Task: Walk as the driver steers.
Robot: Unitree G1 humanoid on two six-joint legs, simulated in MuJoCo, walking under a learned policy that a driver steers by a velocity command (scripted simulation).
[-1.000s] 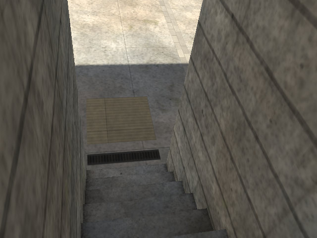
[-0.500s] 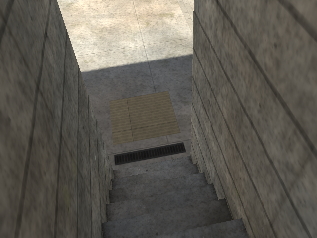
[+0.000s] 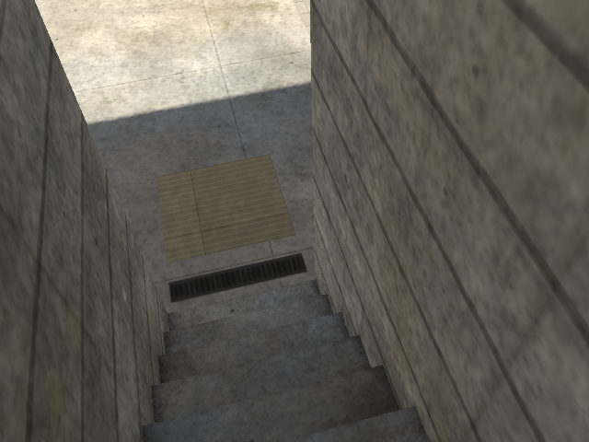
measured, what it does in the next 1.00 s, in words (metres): goes down, turning left: right foot 0.21 m lower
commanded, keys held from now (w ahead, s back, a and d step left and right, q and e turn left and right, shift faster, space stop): w+q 0.90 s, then w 0.10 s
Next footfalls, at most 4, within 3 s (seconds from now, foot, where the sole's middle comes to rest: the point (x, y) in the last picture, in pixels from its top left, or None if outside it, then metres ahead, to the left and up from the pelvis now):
0.38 right None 0.32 -0.19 -0.98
1.04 left None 0.49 0.13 -1.18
1.48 right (323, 412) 0.78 0.01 -1.39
1.90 left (248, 387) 0.95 0.30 -1.59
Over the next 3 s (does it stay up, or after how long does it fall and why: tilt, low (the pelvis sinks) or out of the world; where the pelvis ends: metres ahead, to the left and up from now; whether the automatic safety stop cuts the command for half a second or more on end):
stays up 1.26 0.27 -1.08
